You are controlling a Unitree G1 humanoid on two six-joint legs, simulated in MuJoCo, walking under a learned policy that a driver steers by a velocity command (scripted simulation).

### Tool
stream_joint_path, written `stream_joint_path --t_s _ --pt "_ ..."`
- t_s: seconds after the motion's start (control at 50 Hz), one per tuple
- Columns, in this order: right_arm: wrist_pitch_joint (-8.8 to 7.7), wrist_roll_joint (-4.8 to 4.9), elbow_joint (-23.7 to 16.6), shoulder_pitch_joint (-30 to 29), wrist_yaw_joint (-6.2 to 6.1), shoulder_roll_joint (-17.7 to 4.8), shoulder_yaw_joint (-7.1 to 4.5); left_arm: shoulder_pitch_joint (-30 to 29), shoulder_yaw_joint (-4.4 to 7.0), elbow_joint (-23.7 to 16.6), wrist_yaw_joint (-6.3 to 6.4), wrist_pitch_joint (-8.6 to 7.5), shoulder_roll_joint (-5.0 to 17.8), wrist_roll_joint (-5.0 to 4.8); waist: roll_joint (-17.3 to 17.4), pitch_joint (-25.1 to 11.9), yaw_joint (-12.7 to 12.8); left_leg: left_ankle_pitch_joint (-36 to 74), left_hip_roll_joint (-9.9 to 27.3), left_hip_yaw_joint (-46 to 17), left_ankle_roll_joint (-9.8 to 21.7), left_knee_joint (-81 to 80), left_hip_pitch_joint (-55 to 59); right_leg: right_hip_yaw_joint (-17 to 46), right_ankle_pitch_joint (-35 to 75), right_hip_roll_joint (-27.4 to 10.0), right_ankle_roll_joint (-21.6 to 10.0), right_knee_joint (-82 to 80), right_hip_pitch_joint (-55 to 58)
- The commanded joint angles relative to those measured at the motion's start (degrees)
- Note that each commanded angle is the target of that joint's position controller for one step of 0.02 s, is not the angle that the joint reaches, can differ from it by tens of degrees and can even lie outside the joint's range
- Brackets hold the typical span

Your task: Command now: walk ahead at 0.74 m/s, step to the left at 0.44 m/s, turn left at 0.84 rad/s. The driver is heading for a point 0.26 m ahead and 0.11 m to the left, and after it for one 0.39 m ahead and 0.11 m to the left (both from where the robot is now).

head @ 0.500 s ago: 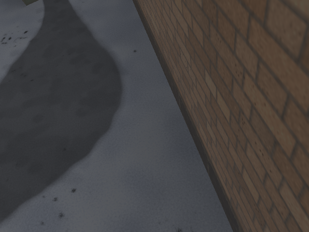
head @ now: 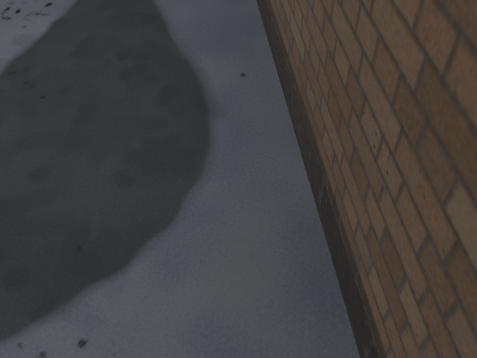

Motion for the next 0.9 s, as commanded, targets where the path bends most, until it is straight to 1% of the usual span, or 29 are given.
stream_joint_path --t_s 0.02,0.04,0.06,0.08,0.1,0.12,0.14,0.16,0.18,0.2,0.22,0.24,0.26,0.3,0.32,0.34,0.36,0.38,0.4,0.46,0.52,0.56,0.64,0.66,0.68,0.7,0.74,0.82,0.9 --pt "-1.02 0.71 -7.1 -12.7 1.20 -3.1 0.07 26.3 3.00 5.6 0.48 0.72 7.6 3.58 0.2 -5.9 14.0 5.2 11.2 -8.7 0.8 28.0 -37.3 10.3 -2.0 -14.2 -1.3 6.3 43.3" --pt "-0.76 -0.59 -8.3 -4.3 0.70 0.4 1.04 29.0 2.55 5.2 0.43 -0.03 8.8 2.84 -0.3 -6.2 9.8 2.4 12.9 -10.5 2.7 35.3 -43.9 15.7 19.1 -24.6 -2.8 15.5 43.8" --pt "0.54 -2.79 -6.2 -3.0 -0.16 1.4 1.49 30.0 3.06 6.3 0.31 -0.39 9.9 2.16 3.3 -3.3 8.7 3.4 12.9 -10.5 2.5 44.5 -52.9 21.6 20.2 -29.4 -7.6 16.7 40.9" --pt "1.06 -3.18 -8.6 -11.5 -0.60 1.3 1.61 25.5 5.62 4.8 1.48 -1.43 16.1 0.44 -4.5 0.4 9.9 3.0 16.8 -12.1 -1.0 51.2 -64.1 46.1 -13.8 -43.4 -20.0 6.3 33.3" --pt "1.29 -3.40 -11.5 -20.3 -0.53 -3.2 0.72 21.4 3.00 4.9 2.66 -2.50 10.0 0.30 4.0 13.5 7.5 10.1 18.3 -18.5 -5.3 41.9 -68.0 40.7 -24.5 -41.2 -17.1 -1.9 19.8" --pt "1.25 -2.57 -11.2 -21.6 -0.07 -1.9 0.56 20.6 1.34 6.0 2.66 -2.93 6.8 0.83 7.0 17.0 6.7 13.0 17.3 -17.1 -6.6 36.2 -62.9 27.6 -21.2 -33.3 -12.0 -0.7 12.6" --pt "1.61 -0.47 -11.3 -20.2 0.09 -1.0 0.64 18.4 0.68 5.8 2.33 -3.49 6.2 1.60 4.4 17.6 3.9 17.3 18.2 -14.9 -6.1 26.6 -52.5 17.4 -9.8 -27.5 -5.9 2.1 3.8" --pt "1.72 -0.38 -11.9 -20.9 1.03 -0.1 0.80 14.7 0.61 5.1 2.10 -3.76 5.9 1.27 3.9 17.6 1.6 24.4 19.0 -12.3 -4.5 12.7 -41.0 5.1 -8.8 -19.7 -0.2 2.1 -5.4" --pt "2.24 -0.24 -12.2 -20.3 1.15 2.8 1.43 12.3 0.89 4.1 1.92 -4.38 6.4 0.12 -2.3 17.9 0.4 29.1 18.3 -5.3 -3.9 4.7 -30.6 -3.5 -5.4 -15.1 2.4 2.9 -13.7" --pt "2.32 -0.02 -12.8 -22.2 1.76 5.3 2.56 12.8 1.09 4.4 1.26 -4.53 7.0 -0.63 -3.7 16.4 1.2 29.0 17.2 0.6 -2.9 -0.6 -22.9 -8.8 -3.6 -12.9 3.0 0.2 -15.5" --pt "0.27 1.66 -14.1 -21.3 0.28 4.9 2.48 13.3 0.16 3.7 -1.60 -5.49 5.8 -1.79 -13.9 11.5 0.7 29.5 16.5 2.4 -1.2 -3.0 -5.8 -13.5 -14.5 -8.3 -0.3 -4.5 -23.5" --pt "-1.13 2.08 -12.2 -18.4 -1.06 2.7 1.57 15.7 0.27 4.7 -3.59 -6.04 7.5 -2.08 -14.0 10.4 0.1 28.4 12.6 4.5 0.4 -6.8 0.3 -14.5 7.4 -7.5 -3.1 -0.1 -19.4" --pt "-2.66 1.25 -9.7 -12.4 -2.33 -0.4 0.08 17.9 0.61 5.3 -5.06 -5.58 10.4 -2.39 -11.8 4.6 -2.7 25.0 8.2 6.2 2.0 -9.6 7.9 -14.0 25.5 -9.0 -5.8 11.8 -13.4" --pt "-3.82 -0.38 -4.3 -0.7 -3.86 -4.9 -2.61 19.5 0.97 5.4 -4.89 -5.41 13.2 -4.61 -6.4 -3.6 -8.6 28.1 5.6 5.9 2.8 -25.2 23.5 -11.1 24.8 -9.4 -6.4 38.7 -13.5" --pt "-3.86 -0.74 -4.6 -4.1 -3.68 -8.0 -3.58 21.3 0.15 5.1 -4.53 -5.02 8.1 -2.89 5.2 -6.6 -4.4 36.1 12.7 -10.1 4.9 -30.1 31.0 -9.2 -31.0 -1.6 -4.8 60.3 -22.2" --pt "-4.15 3.16 -10.7 -0.1 -4.56 -13.0 -4.76 31.7 -2.11 3.4 -4.42 -6.89 2.0 -5.51 27.1 -28.0 -2.4 38.1 38.4 -57.5 26.1 -40.0 46.8 6.1 -51.3 4.8 -0.7 85.3 -32.2" --pt "-4.49 3.79 -7.0 7.5 -5.13 -6.1 -4.20 26.3 0.84 5.8 -4.70 -7.85 9.8 -5.92 6.4 -31.7 -7.5 28.4 32.8 -58.7 21.5 -45.3 38.1 15.2 -43.5 4.0 -0.7 79.3 -25.3" --pt "-6.21 4.75 -5.8 1.4 -4.28 -8.3 -4.44 20.4 -0.10 1.9 -3.57 -6.56 4.2 -6.49 4.1 -20.9 -3.1 29.8 32.5 -52.1 18.7 -46.7 27.0 13.1 -43.7 2.7 1.0 74.7 -27.5" --pt "-7.83 5.50 -5.9 -5.6 -3.45 -6.7 -4.39 15.7 -0.79 0.1 -1.78 -5.23 0.7 -4.28 -1.5 -13.2 0.6 37.9 30.9 -45.6 14.6 -45.2 15.8 11.7 -44.3 0.2 1.8 69.7 -27.2" --pt "-8.79 2.69 -7.0 -13.0 -3.23 0.0 -2.89 18.6 0.07 1.4 -0.71 -1.55 1.2 -1.71 -1.7 -7.7 7.0 58.0 27.5 -27.5 10.9 -42.7 -6.1 10.8 -48.7 -3.1 0.7 57.9 -19.3" --pt "-7.64 2.63 -7.0 -13.9 -5.38 -1.2 -3.64 16.6 -0.63 0.3 -1.48 -2.52 -1.4 -1.39 4.0 -9.3 9.0 66.7 23.6 -14.5 7.9 -44.1 -7.9 8.1 -38.0 -2.8 1.0 34.5 -15.2" --pt "-6.64 2.62 -6.9 -12.8 -6.16 -2.3 -4.54 14.8 -1.14 1.8 -2.85 -3.35 -2.6 -1.72 6.3 -12.9 8.1 59.8 20.5 -8.2 5.8 -43.6 -5.4 4.0 -20.3 1.5 0.9 23.6 -9.1" --pt "-6.11 3.11 -4.9 -11.7 -6.24 1.1 -4.27 14.5 -0.10 4.2 -3.34 -3.10 -1.2 -0.56 8.5 -10.9 10.3 38.0 18.2 -5.3 -0.1 -37.8 -6.0 2.0 -8.6 5.3 0.3 12.9 1.3" --pt "-6.06 2.46 -4.3 -9.8 -6.57 2.8 -4.05 15.8 0.51 5.1 -3.05 -2.72 0.2 -0.29 5.8 -10.1 10.2 29.5 16.4 -4.8 -2.6 -33.6 -6.9 4.3 1.6 3.2 0.3 13.5 4.1" --pt "-5.79 2.05 -4.0 -3.6 -7.01 5.0 -3.60 14.4 1.33 4.5 -2.74 -2.60 3.8 -0.07 -4.1 -9.3 6.9 11.2 12.3 -3.7 -6.1 -24.4 -6.6 15.0 16.8 -5.5 -1.8 9.1 3.2" --pt "-5.58 2.76 -3.1 3.8 -7.45 6.8 -3.11 13.4 0.84 4.1 -2.83 -2.76 3.4 0.81 -15.8 -14.2 3.9 -3.7 12.7 -8.5 -8.4 -10.2 -6.7 27.5 20.1 -15.1 -9.7 7.2 5.8" --pt "-3.96 3.85 -3.3 -0.2 -8.07 1.0 -4.24 9.5 0.09 2.7 -3.85 -2.82 0.5 -0.22 -8.7 -15.5 5.2 -4.4 15.6 -13.3 -8.2 -4.1 -9.4 32.5 0.3 -15.3 -13.6 5.1 4.1" --pt "-1.35 3.55 -4.6 -9.4 -9.46 1.4 -4.12 2.1 -0.26 2.2 -2.48 -0.72 -0.2 -1.16 -6.5 -10.6 5.2 3.8 19.3 -9.5 -8.1 -20.3 -4.3 23.1 -16.7 -9.1 -8.7 -0.2 -3.7" --pt "-1.34 3.69 -0.3 -4.6 -9.63 2.3 -4.25 2.0 -0.25 3.1 -1.96 0.51 -0.9 -2.35 -4.6 -11.2 3.3 18.1 15.8 -4.2 -7.9 -38.1 5.9 15.6 -19.5 -4.4 -6.6 0.9 -3.2"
